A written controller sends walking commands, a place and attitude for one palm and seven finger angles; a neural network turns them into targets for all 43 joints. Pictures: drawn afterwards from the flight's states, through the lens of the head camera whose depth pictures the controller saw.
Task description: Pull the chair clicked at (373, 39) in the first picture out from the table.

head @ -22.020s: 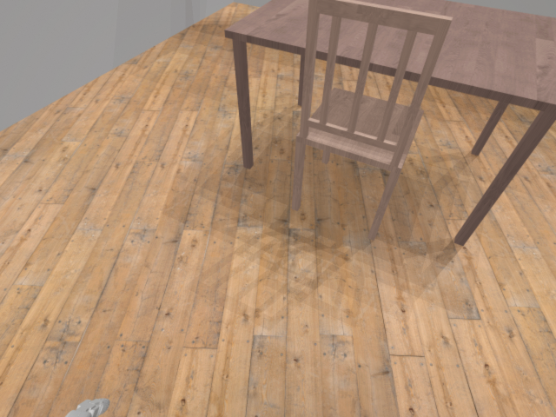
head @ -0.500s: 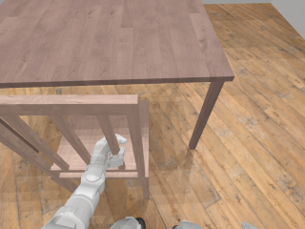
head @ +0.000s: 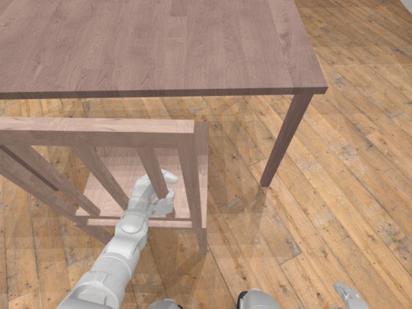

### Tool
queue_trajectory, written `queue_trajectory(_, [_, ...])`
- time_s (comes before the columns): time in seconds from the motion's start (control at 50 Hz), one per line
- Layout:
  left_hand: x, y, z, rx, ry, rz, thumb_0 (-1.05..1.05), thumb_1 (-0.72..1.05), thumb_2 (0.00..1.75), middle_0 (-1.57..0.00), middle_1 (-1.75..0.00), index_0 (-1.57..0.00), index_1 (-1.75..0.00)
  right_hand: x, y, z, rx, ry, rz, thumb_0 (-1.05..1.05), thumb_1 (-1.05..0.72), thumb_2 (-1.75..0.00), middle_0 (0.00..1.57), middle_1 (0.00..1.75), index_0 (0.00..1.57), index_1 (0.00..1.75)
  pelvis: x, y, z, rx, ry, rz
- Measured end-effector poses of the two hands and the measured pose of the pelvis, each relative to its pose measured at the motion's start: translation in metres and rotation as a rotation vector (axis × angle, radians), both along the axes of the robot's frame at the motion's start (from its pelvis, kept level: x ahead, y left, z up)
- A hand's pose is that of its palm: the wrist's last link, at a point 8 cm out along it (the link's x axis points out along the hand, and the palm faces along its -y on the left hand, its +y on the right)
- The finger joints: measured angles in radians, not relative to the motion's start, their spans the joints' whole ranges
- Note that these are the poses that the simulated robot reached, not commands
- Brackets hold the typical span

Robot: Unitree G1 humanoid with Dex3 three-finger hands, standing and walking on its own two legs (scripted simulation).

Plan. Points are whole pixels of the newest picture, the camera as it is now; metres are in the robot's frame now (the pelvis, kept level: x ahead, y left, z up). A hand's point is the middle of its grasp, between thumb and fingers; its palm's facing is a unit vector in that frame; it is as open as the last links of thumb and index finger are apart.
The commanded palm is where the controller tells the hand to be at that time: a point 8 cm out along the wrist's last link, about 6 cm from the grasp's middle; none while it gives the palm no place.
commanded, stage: step backward, pulling the chair out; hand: left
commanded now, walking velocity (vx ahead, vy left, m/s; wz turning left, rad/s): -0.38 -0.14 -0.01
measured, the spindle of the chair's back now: (112, 187) +0.36 +0.22 -0.05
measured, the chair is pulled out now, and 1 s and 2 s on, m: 0.17 0.29 0.50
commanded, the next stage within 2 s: stop walking, hand still on the chair in 1.94 s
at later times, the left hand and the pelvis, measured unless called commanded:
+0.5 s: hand (163, 221) +0.29 +0.10 -0.06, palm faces -0.11 -0.98 -0.16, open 5.5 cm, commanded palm +0.27 +0.15 -0.06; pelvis -0.04 +0.00 +0.00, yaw -3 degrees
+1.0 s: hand (161, 262) +0.21 +0.10 -0.06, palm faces -0.05 -0.98 -0.17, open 5.7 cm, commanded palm +0.19 +0.15 -0.06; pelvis -0.13 -0.02 +0.01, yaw -4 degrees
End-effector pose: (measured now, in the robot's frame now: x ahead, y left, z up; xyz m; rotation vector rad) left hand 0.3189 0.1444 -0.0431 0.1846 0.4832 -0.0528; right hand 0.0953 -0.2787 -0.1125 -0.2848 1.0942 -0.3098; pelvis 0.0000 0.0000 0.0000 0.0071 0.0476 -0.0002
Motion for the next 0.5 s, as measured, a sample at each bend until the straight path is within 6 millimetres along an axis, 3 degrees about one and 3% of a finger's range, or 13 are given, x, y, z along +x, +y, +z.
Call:
queue_trajectory(0.2, [-0.01,0.0,0.0,0.007,-0.007,0.001,0.06,0.64,0.8,-0.3,-1.19,-0.5,-1.45,-0.003,0.037,-0.005,0.14,-0.063,-0.007,0.0,-0.9,-0.9,0.2,0.3,0.2,0.3,-0.016,-0.007,0.0,-0.017,-0.001,-0.041])
queue_trajectory(0.38, [-0.029,0.004,-0.001,-0.002,-0.011,-0.031,0.06,0.65,0.79,-0.28,-1.22,-0.5,-1.45,-0.038,0.035,-0.002,0.066,-0.002,-0.022,0.0,-0.9,-0.9,0.2,0.3,0.2,0.3,-0.033,0.009,0.0,-0.008,0.001,-0.036])
queue_trajectory(0.5, [-0.043,0.006,0.0,-0.002,-0.008,-0.019,0.07,0.65,0.8,-0.29,-1.21,-0.5,-1.45,-0.055,0.036,-0.003,0.101,0.023,-0.003,0.0,-0.9,-0.9,0.2,0.3,0.2,0.3,-0.04,0.002,0.004,-0.021,0.014,-0.043])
